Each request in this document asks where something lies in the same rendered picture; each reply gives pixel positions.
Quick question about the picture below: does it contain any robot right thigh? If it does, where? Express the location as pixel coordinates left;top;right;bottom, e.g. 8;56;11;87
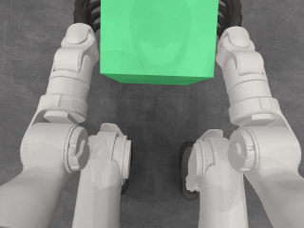
190;137;249;228

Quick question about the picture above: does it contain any robot left hand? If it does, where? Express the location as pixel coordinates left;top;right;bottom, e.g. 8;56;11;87
73;0;101;33

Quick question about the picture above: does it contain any left robot upper arm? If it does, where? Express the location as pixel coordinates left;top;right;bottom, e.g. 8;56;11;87
0;123;90;228

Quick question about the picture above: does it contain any right robot upper arm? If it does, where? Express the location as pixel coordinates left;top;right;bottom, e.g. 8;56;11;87
227;125;304;228

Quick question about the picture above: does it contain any robot left forearm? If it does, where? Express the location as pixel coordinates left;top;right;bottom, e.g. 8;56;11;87
20;23;100;164

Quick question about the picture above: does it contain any robot right hand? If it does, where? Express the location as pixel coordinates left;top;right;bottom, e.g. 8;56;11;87
217;0;243;39

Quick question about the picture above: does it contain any carton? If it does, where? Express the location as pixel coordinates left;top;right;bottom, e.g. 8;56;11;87
100;0;219;86

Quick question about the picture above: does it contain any robot right forearm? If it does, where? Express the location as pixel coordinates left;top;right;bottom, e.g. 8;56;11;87
215;26;301;161

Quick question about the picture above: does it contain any robot right foot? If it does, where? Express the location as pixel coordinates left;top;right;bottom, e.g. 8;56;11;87
179;142;199;200

